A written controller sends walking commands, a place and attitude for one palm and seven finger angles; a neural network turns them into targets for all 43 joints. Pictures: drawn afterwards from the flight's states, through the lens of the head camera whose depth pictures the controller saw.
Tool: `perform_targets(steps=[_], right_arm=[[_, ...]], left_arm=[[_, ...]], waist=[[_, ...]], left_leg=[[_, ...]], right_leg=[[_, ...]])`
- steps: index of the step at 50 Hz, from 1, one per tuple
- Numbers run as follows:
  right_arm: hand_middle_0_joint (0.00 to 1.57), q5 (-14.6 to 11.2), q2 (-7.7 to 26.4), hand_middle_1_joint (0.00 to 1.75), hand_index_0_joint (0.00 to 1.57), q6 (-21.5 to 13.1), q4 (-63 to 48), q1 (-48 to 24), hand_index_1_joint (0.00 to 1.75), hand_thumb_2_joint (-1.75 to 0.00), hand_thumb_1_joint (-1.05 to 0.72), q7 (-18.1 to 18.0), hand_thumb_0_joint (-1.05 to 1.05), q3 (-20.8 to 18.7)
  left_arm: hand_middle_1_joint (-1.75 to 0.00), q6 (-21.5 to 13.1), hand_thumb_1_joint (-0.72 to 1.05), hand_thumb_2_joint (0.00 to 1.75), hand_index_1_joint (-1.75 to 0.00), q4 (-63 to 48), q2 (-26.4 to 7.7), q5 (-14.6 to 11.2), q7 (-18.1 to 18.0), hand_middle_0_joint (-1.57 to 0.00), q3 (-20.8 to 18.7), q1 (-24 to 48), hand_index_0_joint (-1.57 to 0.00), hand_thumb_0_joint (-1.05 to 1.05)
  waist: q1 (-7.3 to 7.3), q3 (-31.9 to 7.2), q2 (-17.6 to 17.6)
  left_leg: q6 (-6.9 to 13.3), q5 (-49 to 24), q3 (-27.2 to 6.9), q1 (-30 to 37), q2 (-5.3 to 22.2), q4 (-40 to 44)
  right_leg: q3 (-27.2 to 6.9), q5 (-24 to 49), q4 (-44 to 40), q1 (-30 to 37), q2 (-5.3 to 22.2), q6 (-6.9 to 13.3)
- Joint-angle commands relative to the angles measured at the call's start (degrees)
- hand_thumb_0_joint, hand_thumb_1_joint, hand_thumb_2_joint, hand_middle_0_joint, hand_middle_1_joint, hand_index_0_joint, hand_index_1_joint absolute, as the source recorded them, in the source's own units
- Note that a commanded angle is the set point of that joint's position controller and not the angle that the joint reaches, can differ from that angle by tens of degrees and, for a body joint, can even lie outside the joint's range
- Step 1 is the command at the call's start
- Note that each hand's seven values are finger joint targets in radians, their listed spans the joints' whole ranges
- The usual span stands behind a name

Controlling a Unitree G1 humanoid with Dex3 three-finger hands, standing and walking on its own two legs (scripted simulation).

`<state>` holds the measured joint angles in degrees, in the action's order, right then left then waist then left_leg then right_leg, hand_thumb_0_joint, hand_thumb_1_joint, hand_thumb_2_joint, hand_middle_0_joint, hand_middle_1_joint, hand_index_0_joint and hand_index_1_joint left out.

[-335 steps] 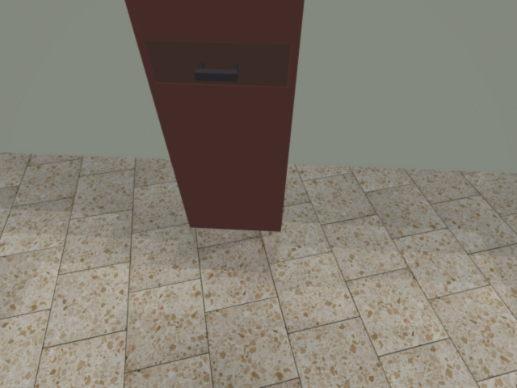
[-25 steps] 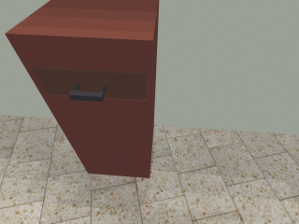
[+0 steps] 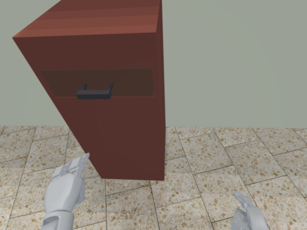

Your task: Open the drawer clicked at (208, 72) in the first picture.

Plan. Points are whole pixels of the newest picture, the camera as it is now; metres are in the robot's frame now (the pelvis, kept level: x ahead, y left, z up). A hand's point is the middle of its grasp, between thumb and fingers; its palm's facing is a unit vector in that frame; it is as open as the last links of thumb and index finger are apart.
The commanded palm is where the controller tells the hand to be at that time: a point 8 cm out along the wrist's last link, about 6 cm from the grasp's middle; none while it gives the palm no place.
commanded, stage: raise the hand with hooked fingers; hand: left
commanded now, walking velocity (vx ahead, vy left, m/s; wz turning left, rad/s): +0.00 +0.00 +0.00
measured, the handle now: (95, 90) +0.54 +0.24 +0.07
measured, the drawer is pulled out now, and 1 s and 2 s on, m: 0.00 0.00 0.00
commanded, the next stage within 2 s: move the hooked fingers above the handle in 1.64 s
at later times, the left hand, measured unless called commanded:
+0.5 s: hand (68, 180) +0.23 +0.23 +0.05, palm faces +0.07 -0.12 -0.99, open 10.6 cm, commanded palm +0.19 +0.23 +0.10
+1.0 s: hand (48, 141) +0.28 +0.26 +0.14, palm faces +0.12 -0.06 -0.99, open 13.3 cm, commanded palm +0.25 +0.26 +0.20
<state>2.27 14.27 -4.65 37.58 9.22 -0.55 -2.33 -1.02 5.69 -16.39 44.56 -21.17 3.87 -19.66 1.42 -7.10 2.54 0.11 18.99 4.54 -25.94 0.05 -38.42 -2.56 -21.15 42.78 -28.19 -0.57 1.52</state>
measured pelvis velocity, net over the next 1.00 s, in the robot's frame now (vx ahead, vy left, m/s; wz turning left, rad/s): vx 0.00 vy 0.02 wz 0.05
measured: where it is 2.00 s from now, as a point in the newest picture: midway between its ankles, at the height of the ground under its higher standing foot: outside the picture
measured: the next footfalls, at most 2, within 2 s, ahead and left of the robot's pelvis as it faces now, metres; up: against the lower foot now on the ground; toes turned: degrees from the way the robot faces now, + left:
none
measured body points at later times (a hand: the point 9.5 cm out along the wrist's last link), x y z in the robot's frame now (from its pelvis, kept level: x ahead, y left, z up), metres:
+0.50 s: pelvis -0.01 +0.00 +0.00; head +0.00 -0.03 +0.45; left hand +0.22 +0.23 +0.10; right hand +0.20 -0.17 -0.10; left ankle +0.00 +0.12 -0.72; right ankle +0.00 -0.10 -0.72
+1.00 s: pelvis +0.00 +0.02 +0.02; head +0.00 -0.02 +0.47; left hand +0.27 +0.26 +0.19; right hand +0.24 -0.18 -0.07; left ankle +0.00 +0.12 -0.72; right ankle +0.00 -0.10 -0.72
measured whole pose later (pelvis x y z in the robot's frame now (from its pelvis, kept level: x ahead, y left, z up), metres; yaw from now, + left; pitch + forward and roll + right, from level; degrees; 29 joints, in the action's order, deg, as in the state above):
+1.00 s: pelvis +0.00 +0.02 +0.02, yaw +3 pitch -1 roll +0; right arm -0.2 14.3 8.2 35.1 3.7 -0.6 0.5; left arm 4.1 -4.9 -28.7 51.8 -2.1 3.8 1.4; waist 4.9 -0.2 5.1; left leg 1.3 13.8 1.4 -11.4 -1.4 -26.4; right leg 0.3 -15.6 27.9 -11.2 0.7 0.1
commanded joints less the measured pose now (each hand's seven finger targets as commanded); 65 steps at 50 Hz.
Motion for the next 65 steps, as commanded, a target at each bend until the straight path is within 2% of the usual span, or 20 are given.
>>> perform_targets(steps=[1, 3, 5, 6, 8, 10, 12, 15, 17, 20, 22, 25, 30, 35, 47, 50, 57, 61, 62, 65], right_arm=[[0.2, 1.2, 5.8, 0.3, 0.2, 3.8, -14.3, -10.4, 0.3, -0.9, -0.9, 3.8, 0.0, -1.7], [0.2, 1.1, 5.1, 0.3, 0.2, 5.4, -16.1, -10.6, 0.3, -0.9, -0.9, 4.1, 0.0, -1.3], [0.2, 1.8, 4.7, 0.3, 0.2, 6.8, -16.8, -10.7, 0.3, -0.9, -0.9, 3.6, 0.0, -1.3], [0.2, 2.4, 4.6, 0.3, 0.2, 7.2, -17.5, -11.0, 0.3, -0.9, -0.9, 3.4, 0.0, -1.2], [0.2, 2.6, 4.3, 0.3, 0.2, 7.9, -17.6, -11.1, 0.3, -0.9, -0.9, 2.6, 0.0, -1.2], [0.2, 2.9, 4.1, 0.3, 0.2, 8.1, -17.0, -11.4, 0.3, -0.9, -0.9, 1.7, 0.0, -0.8], [0.2, 2.4, 3.9, 0.3, 0.2, 8.0, -16.4, -11.7, 0.3, -0.9, -0.9, 1.0, 0.0, -0.3], [0.2, 1.5, 3.6, 0.3, 0.2, 8.8, -15.4, -13.1, 0.3, -0.9, -0.9, 0.2, 0.0, 0.7], [0.2, 0.8, 3.3, 0.3, 0.2, 9.1, -15.0, -13.0, 0.3, -0.9, -0.9, 0.0, 0.0, 1.1], [0.2, 0.1, 3.3, 0.3, 0.2, 9.0, -14.8, -12.9, 0.3, -0.9, -0.9, -0.4, 0.0, 2.0], [0.2, 0.0, 3.2, 0.3, 0.2, 8.9, -14.2, -12.2, 0.3, -0.9, -0.9, -0.1, 0.0, 2.3], [0.2, 0.2, 3.6, 0.3, 0.2, 8.6, -14.3, -12.3, 0.3, -0.9, -0.9, 0.0, 0.0, 2.2], [0.2, -0.2, 4.0, 0.3, 0.2, 8.0, -13.0, -11.6, 0.3, -0.9, -0.9, -0.3, 0.0, 1.1], [0.2, -1.0, 4.7, 0.3, 0.2, 7.7, -11.9, -11.7, 0.3, -0.9, -0.9, -0.4, 0.0, 0.4], [0.2, -2.6, 5.6, 0.3, 0.2, 10.5, -10.9, -13.0, 0.3, -0.9, -0.9, -0.6, 0.0, 1.3], [0.2, -2.7, 5.7, 0.3, 0.2, 10.8, -11.3, -13.8, 0.3, -0.9, -0.9, -0.6, 0.0, 1.6], [0.2, -2.9, 6.2, 0.3, 0.2, 11.3, -10.6, -13.1, 0.3, -0.9, -0.9, -0.5, 0.0, 2.0], [0.2, -2.9, 6.6, 0.3, 0.2, 10.8, -10.7, -13.0, 0.3, -0.9, -0.9, -0.3, 0.0, 2.1], [0.2, -3.0, 6.7, 0.3, 0.2, 10.8, -10.6, -12.5, 0.3, -0.9, -0.9, -0.2, 0.0, 1.9], [0.2, -3.5, 7.0, 0.3, 0.2, 11.0, -11.1, -12.3, 0.3, -0.9, -0.9, 0.3, 0.0, 1.7]], left_arm=[[-0.51, -1.5, 0.57, 0.76, -0.51, -9.3, -3.6, 15.1, -3.9, -0.22, 0.4, -13.6, -0.22, 0.0], [-0.54, -1.5, 0.53, 0.74, -0.54, -13.6, -6.5, 18.0, -5.4, -0.23, -1.7, -10.3, -0.23, 0.0], [-0.57, -1.3, 0.48, 0.72, -0.57, -19.7, -11.0, 20.5, -7.7, -0.23, -5.2, -0.5, -0.23, 0.0], [-0.58, -1.0, 0.46, 0.71, -0.58, -21.9, -11.3, 21.3, -8.7, -0.23, -4.8, 4.0, -0.23, 0.0], [-0.62, -1.0, 0.41, 0.69, -0.62, -24.8, -12.0, 20.6, -9.6, -0.24, -4.7, 10.8, -0.24, 0.0], [-0.64, -0.8, 0.36, 0.67, -0.64, -27.5, -12.4, 19.0, -9.4, -0.24, -3.7, 17.9, -0.24, 0.0], [-0.68, 0.3, 0.32, 0.65, -0.68, -23.6, -10.4, 17.0, -7.9, -0.24, -1.6, 16.5, -0.24, 0.0], [-0.72, 3.7, 0.25, 0.62, -0.72, -20.0, -10.4, 15.1, -3.9, -0.25, -0.7, 16.8, -0.25, 0.0], [-0.75, 5.5, 0.2, 0.6, -0.75, -19.2, -9.5, 14.1, -0.3, -0.25, 0.7, 14.3, -0.25, 0.0], [-0.8, 6.6, 0.13, 0.57, -0.8, -17.2, -11.4, 12.7, 4.2, -0.25, -1.5, 11.1, -0.25, 0.0], [-0.82, 5.9, 0.08, 0.55, -0.82, -18.4, -12.6, 12.8, 6.0, -0.26, -2.6, 10.8, -0.26, 0.0], [-0.87, 4.4, 0.01, 0.52, -0.87, -21.6, -16.3, 13.3, 6.9, -0.26, -6.2, 12.0, -0.26, 0.0], [-0.94, 2.2, -0.1, 0.47, -0.94, -23.5, -17.7, 11.3, 6.6, -0.27, -8.7, 17.0, -0.27, 0.0], [-1.02, 1.7, -0.22, 0.42, -1.02, -24.7, -17.9, 10.0, 7.7, -0.28, -7.4, 22.7, -0.28, 0.0], [-1.2, 5.1, -0.5, 0.3, -1.2, -21.1, -24.0, 7.3, 17.2, -0.3, -9.1, 34.9, -0.3, 0.0], [-1.2, 5.0, -0.5, 0.3, -1.2, -21.8, -26.2, 6.8, 19.3, -0.3, -10.4, 38.8, -0.3, 0.0], [-1.2, 4.7, -0.5, 0.3, -1.2, -18.2, -28.4, 4.7, 24.6, -0.3, -10.8, 45.6, -0.3, 0.0], [-1.2, 3.6, -0.5, 0.3, -1.2, -18.9, -31.1, 3.7, 26.7, -0.3, -12.1, 51.5, -0.3, 0.0], [-1.2, 3.3, -0.5, 0.3, -1.2, -18.6, -31.8, 3.2, 27.1, -0.3, -13.0, 51.8, -0.3, 0.0], [-1.2, 3.5, -0.5, 0.3, -1.2, -13.3, -28.5, 1.7, 29.1, -0.3, -11.9, 44.5, -0.3, 0.0]], waist=[[6.55, -3.0, -11.7], [6.07, -5.5, -8.0], [4.91, -8.3, -6.3], [3.87, -9.2, -3.1], [2.2, -11.0, 0.7], [0.15, -11.0, 0.9], [-0.29, -8.1, 1.2], [0.45, -7.0, -0.8], [1.89, -6.3, -1.7], [3.51, -3.6, -5.5], [4.06, -2.1, -4.5], [5.14, -3.7, -2.2], [4.28, -4.2, -3.4], [3.52, -5.2, -0.2], [3.61, -3.3, -1.6], [3.71, -5.1, 1.2], [3.16, -4.3, -1.8], [3.2, -6.6, 0.5], [3.26, -7.2, -0.2], [3.59, -4.1, -2.6]], left_leg=[[0.7, -8.4, -3.1, -5.4, -2.3, -1.1], [1.0, -8.1, -3.1, -3.6, -2.8, -2.8], [1.1, -7.2, -4.2, -2.0, -3.0, -4.8], [1.2, -6.4, -4.6, 0.7, -3.0, -6.0], [1.5, -5.2, -5.4, 4.7, -2.8, -7.6], [1.9, -4.4, -6.4, 6.6, -2.5, -8.4], [2.1, -3.3, -5.7, 6.9, -2.5, -6.7], [2.0, -4.3, -5.4, 5.9, -2.0, -2.5], [1.9, -6.4, -4.9, 6.5, -1.7, 0.5], [1.8, -7.2, -4.5, 5.8, -1.3, 4.1], [1.5, -7.8, -4.3, 6.4, -1.2, 6.1], [1.5, -10.1, -4.0, 8.1, -1.1, 7.8], [1.7, -12.1, -4.0, 11.0, -1.5, 9.1], [1.6, -15.0, -4.3, 14.6, -1.5, 10.4], [1.3, -19.5, -4.2, 17.3, -1.3, 15.6], [1.2, -21.4, -4.4, 19.1, -1.3, 15.9], [1.3, -22.3, -4.2, 18.9, -1.4, 17.0], [1.3, -23.3, -4.6, 19.9, -1.7, 16.9], [1.3, -23.6, -4.8, 20.2, -1.7, 17.0], [1.4, -22.4, -4.4, 18.3, -1.6, 17.0]], right_leg=[[-3.4, 7.9, -3.2, -1.1, -0.2, 3.1], [-3.8, 7.7, -2.2, -1.9, -0.4, 2.9], [-5.0, 4.8, -1.4, -4.6, -0.9, 2.8], [-6.0, 2.1, -2.0, -7.5, -0.7, 2.7], [-5.6, -0.1, -2.5, -10.0, -0.5, 2.7], [-5.0, -0.7, -3.2, -10.7, -0.5, 2.2], [-3.0, 0.1, -4.8, -9.0, -0.6, 1.9], [-0.7, 3.9, -6.2, -2.5, -0.9, 1.5], [0.1, 7.3, -7.4, 2.1, -0.7, 1.3], [-0.1, 8.1, -9.8, 6.8, -0.4, 1.0], [0.1, 8.3, -10.8, 8.8, -0.1, 1.0], [-0.3, 10.0, -12.1, 12.4, 0.1, 1.1], [-0.1, 12.1, -14.2, 14.1, 0.4, 0.7], [1.1, 14.4, -15.1, 14.8, 0.5, 0.7], [2.7, 19.3, -18.7, 21.1, 0.3, 0.3], [2.6, 20.5, -19.2, 22.4, 0.0, 0.3], [3.3, 22.1, -20.6, 23.8, 0.3, 0.0], [3.2, 22.6, -20.7, 24.8, 0.6, 0.1], [3.4, 22.7, -20.8, 25.0, 0.5, 0.1], [3.5, 22.6, -21.3, 24.1, 0.3, 0.0]])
